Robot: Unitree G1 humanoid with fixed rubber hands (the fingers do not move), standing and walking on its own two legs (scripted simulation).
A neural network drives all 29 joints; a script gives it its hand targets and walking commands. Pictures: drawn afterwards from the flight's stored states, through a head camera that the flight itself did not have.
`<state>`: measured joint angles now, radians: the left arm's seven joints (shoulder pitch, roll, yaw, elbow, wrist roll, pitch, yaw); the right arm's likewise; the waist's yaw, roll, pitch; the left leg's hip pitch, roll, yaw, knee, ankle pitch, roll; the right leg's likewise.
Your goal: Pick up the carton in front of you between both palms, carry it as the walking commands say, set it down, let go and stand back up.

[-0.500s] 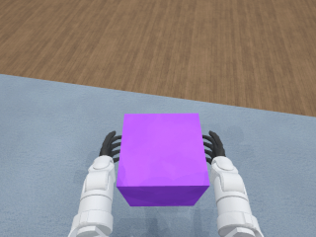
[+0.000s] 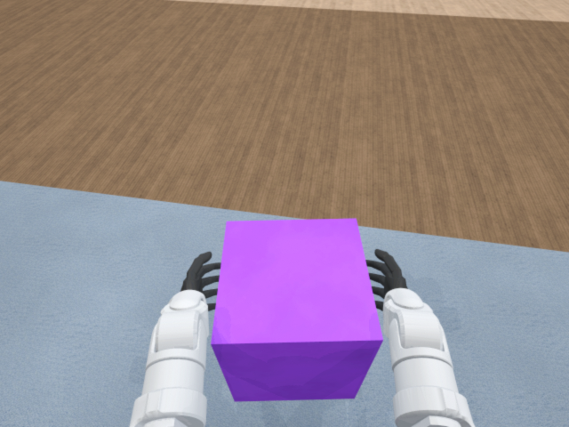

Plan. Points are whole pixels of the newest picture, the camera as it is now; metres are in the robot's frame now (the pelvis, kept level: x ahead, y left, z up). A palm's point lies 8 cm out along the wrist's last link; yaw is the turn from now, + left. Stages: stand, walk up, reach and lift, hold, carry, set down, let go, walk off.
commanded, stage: reach and lift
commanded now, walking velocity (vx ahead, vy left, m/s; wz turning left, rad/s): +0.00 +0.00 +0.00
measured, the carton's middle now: (293, 313) +0.31 +0.00 -0.05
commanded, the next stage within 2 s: hold in 0.72 s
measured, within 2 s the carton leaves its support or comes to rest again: neither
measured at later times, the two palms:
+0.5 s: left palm (193, 291) +0.30 +0.15 +0.04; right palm (395, 289) +0.31 -0.15 +0.04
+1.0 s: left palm (190, 289) +0.29 +0.15 +0.05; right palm (401, 287) +0.30 -0.15 +0.06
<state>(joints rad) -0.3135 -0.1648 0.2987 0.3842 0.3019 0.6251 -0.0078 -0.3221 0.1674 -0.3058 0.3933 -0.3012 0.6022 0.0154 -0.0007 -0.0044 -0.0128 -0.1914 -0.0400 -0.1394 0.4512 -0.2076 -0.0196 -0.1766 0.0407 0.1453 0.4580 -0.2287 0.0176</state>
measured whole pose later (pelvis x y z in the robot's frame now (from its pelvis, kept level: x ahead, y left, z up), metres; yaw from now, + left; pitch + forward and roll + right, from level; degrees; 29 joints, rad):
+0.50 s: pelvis +0.01 +0.00 +0.01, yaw +0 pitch -4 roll +0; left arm -0.27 -0.15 0.24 0.30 0.28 0.68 0.00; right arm -0.28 0.16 -0.25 0.31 -0.28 0.65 0.01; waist 0.00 -0.01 -0.01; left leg -0.11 -0.03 -0.13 0.37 -0.19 -0.02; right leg -0.10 0.03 0.14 0.37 -0.21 0.02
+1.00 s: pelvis +0.01 +0.00 +0.01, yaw +0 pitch -7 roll +0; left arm -0.26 -0.15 0.22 0.23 0.28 0.78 0.00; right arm -0.27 0.15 -0.23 0.24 -0.28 0.76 0.01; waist 0.00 -0.01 0.00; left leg -0.05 -0.03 -0.13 0.34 -0.17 -0.02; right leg -0.03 0.03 0.14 0.35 -0.19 0.01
